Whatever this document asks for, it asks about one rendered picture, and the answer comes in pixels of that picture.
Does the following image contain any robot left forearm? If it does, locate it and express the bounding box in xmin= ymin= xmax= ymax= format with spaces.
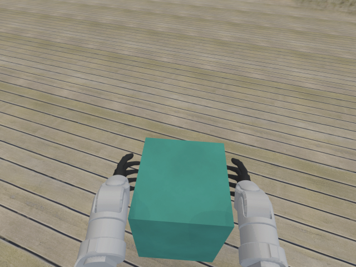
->
xmin=74 ymin=175 xmax=130 ymax=267

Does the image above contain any right robot hand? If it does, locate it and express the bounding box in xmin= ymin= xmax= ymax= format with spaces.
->
xmin=227 ymin=158 xmax=251 ymax=197

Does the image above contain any left robot hand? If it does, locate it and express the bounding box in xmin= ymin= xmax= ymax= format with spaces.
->
xmin=113 ymin=153 xmax=140 ymax=191

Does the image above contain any robot right forearm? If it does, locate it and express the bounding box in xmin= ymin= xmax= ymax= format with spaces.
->
xmin=234 ymin=180 xmax=288 ymax=267

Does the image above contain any carton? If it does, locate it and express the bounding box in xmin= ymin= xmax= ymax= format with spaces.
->
xmin=128 ymin=137 xmax=234 ymax=262

